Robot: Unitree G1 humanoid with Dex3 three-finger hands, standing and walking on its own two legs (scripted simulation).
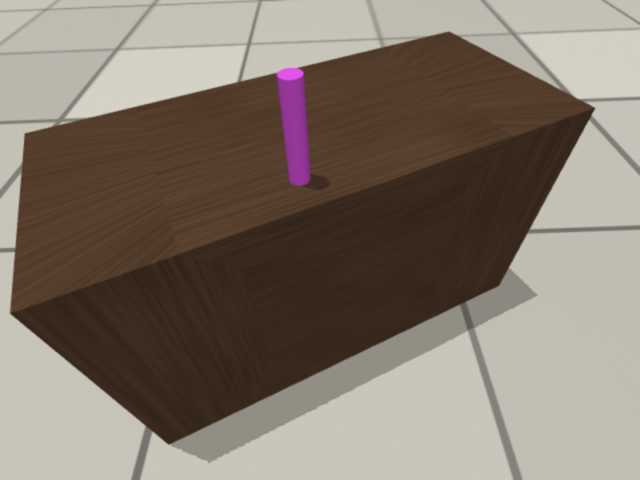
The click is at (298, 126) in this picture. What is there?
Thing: slim round
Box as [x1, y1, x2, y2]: [277, 68, 310, 185]
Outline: 286,68 280,70 277,73 277,80 288,173 290,182 296,185 301,185 308,182 310,178 303,72 297,68
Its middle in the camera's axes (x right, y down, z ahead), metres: -0.05 -0.19 +0.71
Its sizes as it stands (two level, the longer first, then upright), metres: 0.044 0.044 0.218
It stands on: a support 0.75 m high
